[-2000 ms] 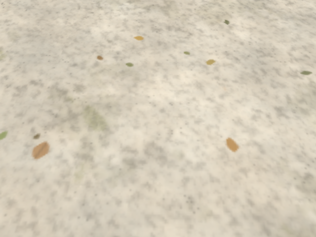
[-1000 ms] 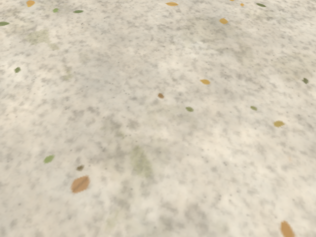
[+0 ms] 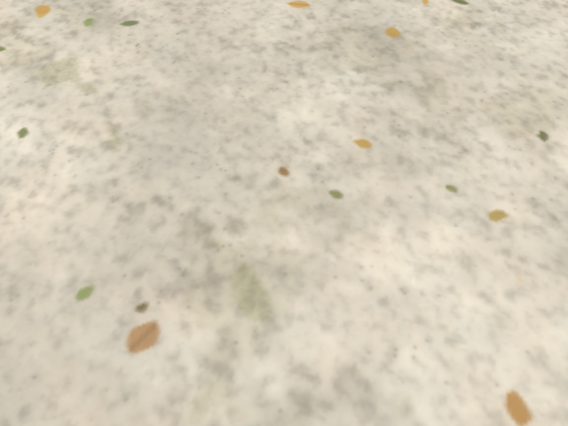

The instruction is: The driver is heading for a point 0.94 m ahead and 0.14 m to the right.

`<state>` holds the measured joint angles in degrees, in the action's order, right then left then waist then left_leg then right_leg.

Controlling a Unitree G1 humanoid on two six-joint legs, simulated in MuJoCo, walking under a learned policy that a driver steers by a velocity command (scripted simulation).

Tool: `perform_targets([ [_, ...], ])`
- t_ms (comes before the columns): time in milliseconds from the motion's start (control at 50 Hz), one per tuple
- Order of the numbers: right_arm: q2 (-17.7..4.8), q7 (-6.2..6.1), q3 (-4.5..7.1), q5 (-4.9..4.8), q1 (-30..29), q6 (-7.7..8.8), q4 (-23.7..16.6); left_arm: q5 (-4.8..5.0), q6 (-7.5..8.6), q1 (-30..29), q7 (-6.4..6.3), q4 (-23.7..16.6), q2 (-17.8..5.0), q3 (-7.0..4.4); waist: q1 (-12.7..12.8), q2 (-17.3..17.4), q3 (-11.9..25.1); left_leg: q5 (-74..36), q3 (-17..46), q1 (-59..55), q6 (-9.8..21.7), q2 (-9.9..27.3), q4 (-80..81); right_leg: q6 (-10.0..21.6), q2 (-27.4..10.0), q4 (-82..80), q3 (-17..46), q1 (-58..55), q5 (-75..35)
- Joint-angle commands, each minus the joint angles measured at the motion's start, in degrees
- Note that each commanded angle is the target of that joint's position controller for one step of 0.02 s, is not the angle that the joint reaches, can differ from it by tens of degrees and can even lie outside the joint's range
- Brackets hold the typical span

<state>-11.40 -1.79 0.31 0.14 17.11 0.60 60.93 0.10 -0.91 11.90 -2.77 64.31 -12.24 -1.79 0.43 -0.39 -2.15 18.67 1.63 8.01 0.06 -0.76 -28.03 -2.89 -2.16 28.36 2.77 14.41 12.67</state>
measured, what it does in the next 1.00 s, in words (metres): lifts its left foot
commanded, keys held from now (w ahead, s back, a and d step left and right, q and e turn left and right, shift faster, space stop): no key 0.66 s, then w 0.34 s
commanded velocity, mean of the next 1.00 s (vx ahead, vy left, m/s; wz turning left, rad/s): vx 0.08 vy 0.00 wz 0.00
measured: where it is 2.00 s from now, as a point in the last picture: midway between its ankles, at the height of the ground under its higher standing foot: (299, 393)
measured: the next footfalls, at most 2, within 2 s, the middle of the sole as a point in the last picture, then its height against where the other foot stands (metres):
left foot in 1.36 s outside the picture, level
right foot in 1.92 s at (343, 329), level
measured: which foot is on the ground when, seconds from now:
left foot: down 0.00-0.90, up 0.92-1.00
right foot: down 0.00-1.00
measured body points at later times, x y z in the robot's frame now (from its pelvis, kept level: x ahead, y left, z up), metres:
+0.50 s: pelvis +0.00 +0.00 +0.00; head +0.01 +0.00 +0.45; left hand +0.01 +0.24 -0.16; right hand -0.02 -0.24 -0.16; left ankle -0.04 +0.12 -0.74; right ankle +0.03 -0.15 -0.74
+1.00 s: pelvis +0.07 -0.04 +0.00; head +0.07 -0.05 +0.45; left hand +0.03 +0.21 -0.14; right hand +0.07 -0.29 -0.16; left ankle -0.02 +0.10 -0.65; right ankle +0.03 -0.13 -0.74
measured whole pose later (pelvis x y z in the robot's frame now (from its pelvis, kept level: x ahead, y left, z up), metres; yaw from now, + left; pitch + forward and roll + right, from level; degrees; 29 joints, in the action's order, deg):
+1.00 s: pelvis +0.07 -0.04 +0.00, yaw +0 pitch +0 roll +0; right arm -13.0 -1.1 1.9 -2.5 21.7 4.5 58.6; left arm 0.7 6.6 23.3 0.6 62.8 -10.8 -2.0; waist 1.4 1.9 0.9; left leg 22.6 2.2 21.2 3.8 0.5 -63.7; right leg 2.9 1.4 29.1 -2.6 10.5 19.3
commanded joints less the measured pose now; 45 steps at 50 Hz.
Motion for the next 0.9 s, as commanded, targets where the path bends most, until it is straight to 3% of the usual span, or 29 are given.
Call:
perform_targets([
  [20,-5.5,-0.18,0.83,-0.03,3.9,0.31,-0.7,0.01,0.31,2.0,-0.19,-1.1,-5.7,-0.74,0.0,0.5,-1.1,-7.7,0.6,7.0,0.6,1.2,6.6,1.6,0.5,-2.9,-1.4,-4.2,-7.8],
  [660,-3.3,-0.46,0.36,-0.25,8.6,0.41,0.6,0.19,0.34,5.7,-0.31,-1.1,-3.7,-0.05,-0.2,0.4,-2.1,-6.9,-0.4,7.9,0.2,1.0,6.0,2.1,1.0,-2.4,-1.3,-3.2,-7.4],
  [700,-3.4,-0.70,0.53,-0.57,10.1,0.14,1.3,0.36,0.21,6.8,-0.40,-0.4,-2.9,0.08,-0.4,1.5,-1.6,7.7,-0.5,8.3,1.2,0.4,7.1,2.4,3.3,-0.8,-3.6,-2.6,6.4],
  [740,-6.1,-1.08,1.40,-1.18,9.5,0.07,0.1,0.65,0.71,5.9,-0.40,-1.2,-3.5,-0.25,-1.0,4.3,-5.9,25.0,4.2,11.3,4.5,3.1,9.6,3.5,5.1,3.4,-5.4,3.9,20.7],
  [780,-8.9,-0.93,2.45,-1.84,12.1,0.98,-0.1,0.78,2.61,3.2,0.41,-3.0,-1.3,0.16,-2.5,9.5,-8.6,31.6,15.3,9.8,9.1,11.0,15.2,3.8,5.0,11.7,-7.0,10.2,15.8],
  [800,-10.4,-0.81,3.14,-2.11,11.9,1.47,-0.4,0.89,3.72,2.4,1.00,-3.8,-0.6,0.33,-2.7,11.8,-9.8,31.5,21.3,10.3,11.7,15.6,17.5,4.4,3.2,16.6,-6.1,11.5,12.1],
  [820,-10.2,-0.71,3.23,-2.05,10.2,1.86,-1.2,1.26,4.72,2.5,1.60,-4.2,-0.7,0.29,-1.8,11.6,-10.9,29.6,23.7,11.3,13.1,17.7,18.3,5.6,1.6,17.8,-4.9,12.1,11.9],
  [840,-9.5,-0.49,3.08,-2.07,7.6,2.19,-2.1,1.75,5.57,4.0,2.09,-4.3,-0.4,0.30,0.0,11.5,-11.6,26.3,22.3,12.2,12.4,17.4,17.2,6.8,0.9,13.7,-4.7,10.0,13.1],
  [860,-8.5,-0.21,2.83,-2.35,4.6,2.22,-3.0,2.07,6.17,8.2,2.38,-3.0,-0.6,0.03,2.6,10.2,-10.9,22.4,17.7,14.5,10.3,14.6,14.2,7.6,1.5,5.4,-5.5,2.6,12.0],
  [880,-7.9,0.01,2.69,-2.46,3.0,2.24,-3.8,1.83,6.40,13.4,2.48,-0.8,-1.4,-0.58,4.5,7.3,-9.5,16.4,12.1,17.2,8.0,10.3,8.5,7.3,3.1,-0.4,-5.8,-6.0,8.7],
  [900,-6.3,0.23,2.24,-2.05,1.3,2.77,-4.9,1.28,6.56,20.7,2.49,1.2,-5.0,-1.90,6.8,-1.6,-6.0,5.3,4.6,21.9,5.1,4.9,-6.8,8.5,-2.6,-5.7,4.8,-14.9,8.0],
])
